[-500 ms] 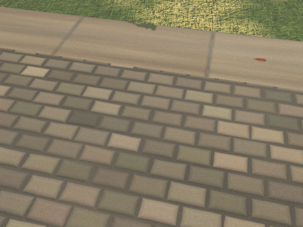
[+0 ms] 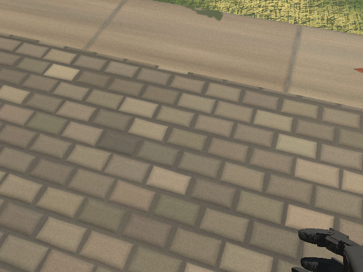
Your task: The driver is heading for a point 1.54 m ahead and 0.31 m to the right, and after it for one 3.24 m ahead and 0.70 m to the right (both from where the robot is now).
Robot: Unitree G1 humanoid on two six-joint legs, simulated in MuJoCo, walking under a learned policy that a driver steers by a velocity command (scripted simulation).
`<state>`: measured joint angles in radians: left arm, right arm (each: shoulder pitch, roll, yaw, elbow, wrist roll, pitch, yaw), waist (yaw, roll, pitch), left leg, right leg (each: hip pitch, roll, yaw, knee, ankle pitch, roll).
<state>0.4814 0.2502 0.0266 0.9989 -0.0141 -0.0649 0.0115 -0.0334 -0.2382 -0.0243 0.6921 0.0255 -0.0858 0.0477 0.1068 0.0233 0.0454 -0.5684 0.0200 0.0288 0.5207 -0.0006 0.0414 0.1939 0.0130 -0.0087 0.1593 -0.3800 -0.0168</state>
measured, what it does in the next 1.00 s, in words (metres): walks ahead: left foot, then right foot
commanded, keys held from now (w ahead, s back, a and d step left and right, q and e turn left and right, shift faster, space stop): w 1.00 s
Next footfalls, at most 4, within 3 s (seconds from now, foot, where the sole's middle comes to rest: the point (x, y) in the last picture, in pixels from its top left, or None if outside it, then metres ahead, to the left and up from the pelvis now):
0.04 left None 0.21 0.12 -0.76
0.58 right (246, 258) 0.51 -0.12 -0.76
1.10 left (186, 181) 0.81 0.12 -0.76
1.66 right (254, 138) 1.06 -0.16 -0.76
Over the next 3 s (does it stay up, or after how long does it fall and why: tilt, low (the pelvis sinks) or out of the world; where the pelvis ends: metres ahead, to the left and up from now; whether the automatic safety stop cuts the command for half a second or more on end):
stays up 1.48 -0.27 0.01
